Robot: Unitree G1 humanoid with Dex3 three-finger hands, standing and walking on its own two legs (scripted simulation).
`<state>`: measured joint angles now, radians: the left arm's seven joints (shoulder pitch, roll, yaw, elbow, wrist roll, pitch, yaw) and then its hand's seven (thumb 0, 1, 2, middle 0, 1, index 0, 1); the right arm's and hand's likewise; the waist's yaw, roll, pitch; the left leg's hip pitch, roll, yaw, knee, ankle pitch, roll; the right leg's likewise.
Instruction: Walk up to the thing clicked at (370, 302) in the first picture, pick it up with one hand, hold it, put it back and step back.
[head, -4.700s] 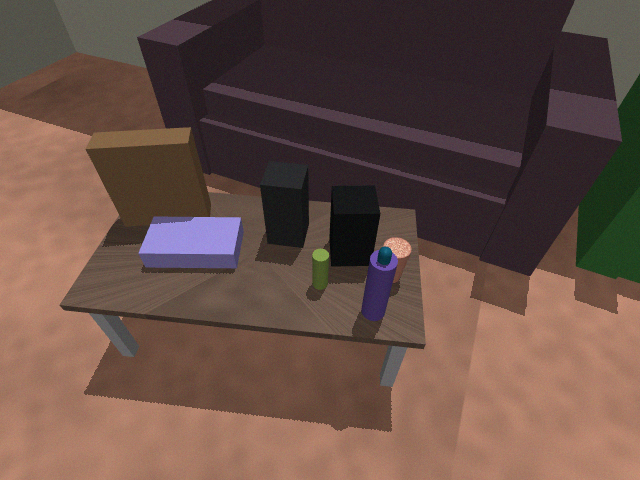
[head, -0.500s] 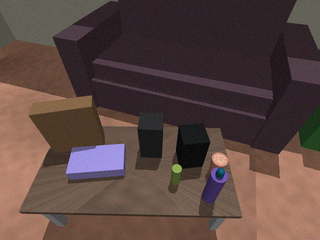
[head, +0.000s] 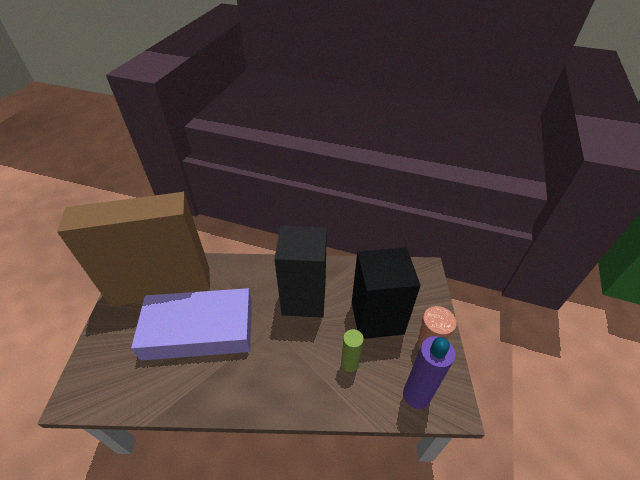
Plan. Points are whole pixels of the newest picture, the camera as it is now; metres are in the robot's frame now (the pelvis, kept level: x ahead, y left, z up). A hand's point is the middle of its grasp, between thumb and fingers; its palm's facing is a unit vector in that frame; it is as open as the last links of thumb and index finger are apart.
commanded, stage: stand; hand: right
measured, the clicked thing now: (428, 371) +0.40 -0.21 -0.30
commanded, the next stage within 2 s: go down in 0.78 s
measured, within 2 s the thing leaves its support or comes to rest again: neither
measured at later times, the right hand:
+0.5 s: hand out of the picture +0.07 -0.25 -0.16, palm faces -0.02 +0.94 -0.33, open 7.4 cm
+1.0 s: hand out of the picture +0.11 -0.24 -0.16, palm faces +0.05 +0.95 -0.32, open 8.4 cm
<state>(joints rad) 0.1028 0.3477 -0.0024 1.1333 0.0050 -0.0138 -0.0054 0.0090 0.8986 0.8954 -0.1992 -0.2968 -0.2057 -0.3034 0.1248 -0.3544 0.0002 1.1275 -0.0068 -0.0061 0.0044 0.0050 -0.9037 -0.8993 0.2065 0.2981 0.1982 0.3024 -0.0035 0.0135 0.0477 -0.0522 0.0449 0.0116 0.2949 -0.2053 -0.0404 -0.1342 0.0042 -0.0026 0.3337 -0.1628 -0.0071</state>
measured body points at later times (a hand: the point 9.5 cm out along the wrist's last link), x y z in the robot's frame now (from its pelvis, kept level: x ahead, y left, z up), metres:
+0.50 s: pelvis +0.00 +0.00 +0.00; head +0.01 +0.00 +0.45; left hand +0.08 +0.30 -0.13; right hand +0.07 -0.30 -0.14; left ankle -0.03 +0.14 -0.75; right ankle +0.01 -0.11 -0.75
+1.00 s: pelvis -0.01 +0.00 -0.01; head +0.03 +0.00 +0.44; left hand +0.09 +0.29 -0.13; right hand +0.11 -0.29 -0.14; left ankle -0.03 +0.14 -0.75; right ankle +0.01 -0.11 -0.75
